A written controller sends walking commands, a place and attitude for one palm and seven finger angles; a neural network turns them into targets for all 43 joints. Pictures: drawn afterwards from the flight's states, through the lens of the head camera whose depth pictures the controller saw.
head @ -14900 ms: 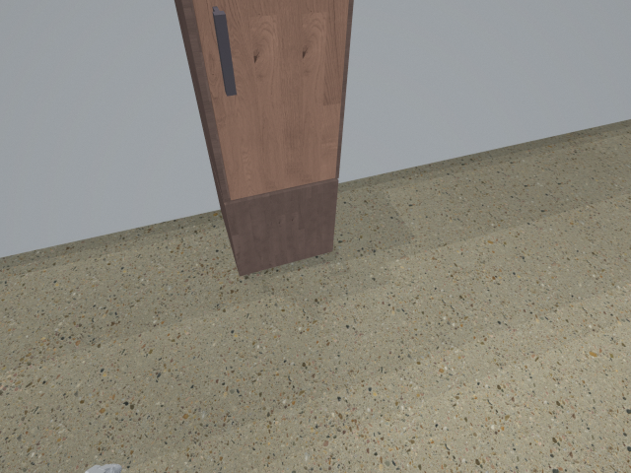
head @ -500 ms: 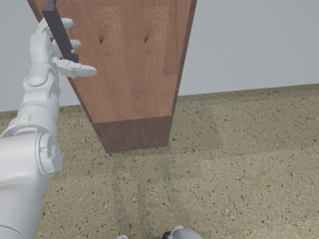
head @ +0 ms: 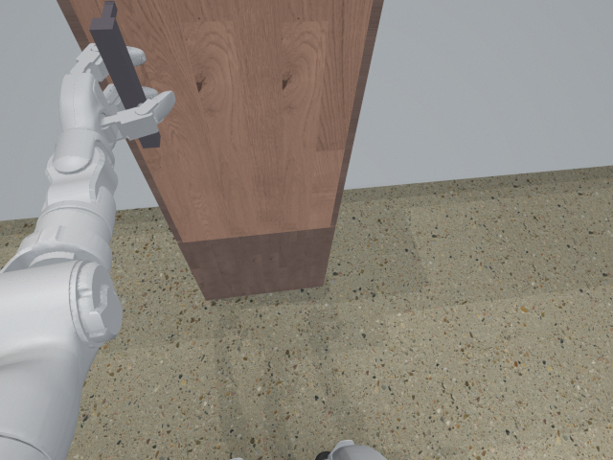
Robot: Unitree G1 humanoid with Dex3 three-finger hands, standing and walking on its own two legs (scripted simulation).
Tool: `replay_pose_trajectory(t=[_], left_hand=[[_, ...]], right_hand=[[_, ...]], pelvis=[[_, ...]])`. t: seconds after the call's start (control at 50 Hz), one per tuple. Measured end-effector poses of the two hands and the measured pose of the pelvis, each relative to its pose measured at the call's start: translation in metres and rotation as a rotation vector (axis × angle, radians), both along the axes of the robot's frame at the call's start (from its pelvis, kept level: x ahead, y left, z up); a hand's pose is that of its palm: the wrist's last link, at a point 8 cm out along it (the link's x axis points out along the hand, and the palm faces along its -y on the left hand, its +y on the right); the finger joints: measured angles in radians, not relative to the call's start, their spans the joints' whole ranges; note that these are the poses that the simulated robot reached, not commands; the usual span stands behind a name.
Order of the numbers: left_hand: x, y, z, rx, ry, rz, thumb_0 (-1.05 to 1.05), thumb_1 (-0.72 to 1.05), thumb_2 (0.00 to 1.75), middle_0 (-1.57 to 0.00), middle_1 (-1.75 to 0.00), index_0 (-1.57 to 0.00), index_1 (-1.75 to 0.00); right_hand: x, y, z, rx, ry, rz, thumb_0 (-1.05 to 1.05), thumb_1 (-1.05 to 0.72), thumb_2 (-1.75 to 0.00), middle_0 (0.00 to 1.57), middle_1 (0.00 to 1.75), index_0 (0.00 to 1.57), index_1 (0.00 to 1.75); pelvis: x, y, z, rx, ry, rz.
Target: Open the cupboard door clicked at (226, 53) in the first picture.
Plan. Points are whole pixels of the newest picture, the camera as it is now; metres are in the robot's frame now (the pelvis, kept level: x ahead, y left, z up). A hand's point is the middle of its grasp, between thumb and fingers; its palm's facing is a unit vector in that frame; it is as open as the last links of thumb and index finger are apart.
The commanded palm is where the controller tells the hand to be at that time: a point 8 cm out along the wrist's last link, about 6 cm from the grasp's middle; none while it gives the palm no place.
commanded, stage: close the thumb around the handle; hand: left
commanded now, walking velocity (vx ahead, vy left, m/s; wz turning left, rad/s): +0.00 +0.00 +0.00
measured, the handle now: (132, 81) +0.58 +0.17 +0.14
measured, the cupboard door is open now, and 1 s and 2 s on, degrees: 0 29 42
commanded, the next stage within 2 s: pull the door open along its arc in 0.24 s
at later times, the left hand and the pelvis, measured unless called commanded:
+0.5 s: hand (145, 107) +0.53 +0.15 +0.15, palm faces +0.05 -1.00 +0.00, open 5.9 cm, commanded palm +0.48 +0.19 +0.14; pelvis +0.00 +0.01 +0.00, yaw -1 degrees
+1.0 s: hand (203, 195) +0.38 +0.08 +0.15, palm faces +0.24 -0.96 +0.11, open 6.7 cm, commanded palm +0.31 +0.14 +0.14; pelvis +0.02 +0.00 +0.02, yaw -1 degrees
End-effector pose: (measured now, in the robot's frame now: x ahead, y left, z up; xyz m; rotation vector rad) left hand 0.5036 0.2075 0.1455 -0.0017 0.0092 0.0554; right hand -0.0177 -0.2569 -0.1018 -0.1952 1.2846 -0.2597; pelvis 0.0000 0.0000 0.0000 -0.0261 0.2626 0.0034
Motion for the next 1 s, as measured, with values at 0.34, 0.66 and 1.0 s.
replay_pose_trajectory(t=[0.34,0.66,1.0], left_hand=[[0.001,-0.004,0.001,-0.002,-0.009,-0.011,0.0,0.69,0.83,-0.35,-1.34,-0.35,-1.34],[-0.022,-0.009,-0.002,-0.002,-0.047,-0.021,-0.01,0.71,0.76,-0.32,-1.35,-0.3,-1.32],[-0.155,-0.084,-0.002,-0.107,-0.046,0.19,0.02,0.65,0.7,-0.28,-1.3,-0.3,-1.25]], right_hand=[[-0.006,0.005,-0.001,-0.002,0.019,-0.002,0.01,-0.9,-0.9,0.2,0.3,0.2,0.3],[0.006,0.008,-0.001,0.034,-0.029,-0.031,0.01,-0.9,-0.9,0.2,0.3,0.2,0.3],[0.183,0.025,0.029,0.122,-0.464,0.17,0.01,-0.91,-0.9,0.2,0.3,0.2,0.3]], pelvis=[[0.0,0.006,-0.001,-0.003,0.001,0.001],[0.008,0.005,0.004,0.004,-0.03,-0.029],[0.018,-0.003,0.016,0.021,-0.172,-0.018]])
